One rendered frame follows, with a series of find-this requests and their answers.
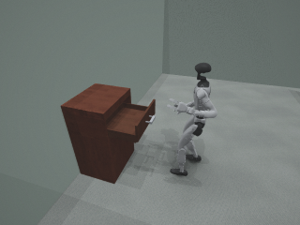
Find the left robot hand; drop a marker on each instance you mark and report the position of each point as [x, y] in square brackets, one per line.
[179, 106]

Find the left robot forearm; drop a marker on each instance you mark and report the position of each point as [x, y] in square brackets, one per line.
[205, 114]

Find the robot left upper arm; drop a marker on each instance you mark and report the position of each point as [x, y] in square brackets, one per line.
[203, 97]

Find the right robot thigh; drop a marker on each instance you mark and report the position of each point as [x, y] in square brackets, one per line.
[189, 123]

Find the handle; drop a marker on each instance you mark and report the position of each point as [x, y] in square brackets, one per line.
[152, 119]

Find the right robot foot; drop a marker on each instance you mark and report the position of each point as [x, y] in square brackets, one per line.
[191, 157]

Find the cabinet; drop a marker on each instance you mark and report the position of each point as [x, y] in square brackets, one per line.
[98, 155]

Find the right robot forearm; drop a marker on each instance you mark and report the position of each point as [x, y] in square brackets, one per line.
[191, 104]

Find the drawer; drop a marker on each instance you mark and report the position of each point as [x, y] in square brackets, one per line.
[127, 122]

